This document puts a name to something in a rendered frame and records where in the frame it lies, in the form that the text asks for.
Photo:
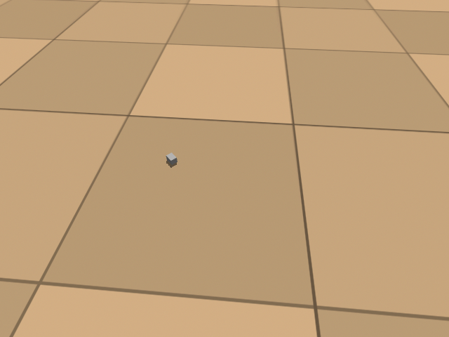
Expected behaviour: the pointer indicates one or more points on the small box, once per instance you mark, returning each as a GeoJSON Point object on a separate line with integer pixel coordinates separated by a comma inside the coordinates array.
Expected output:
{"type": "Point", "coordinates": [171, 158]}

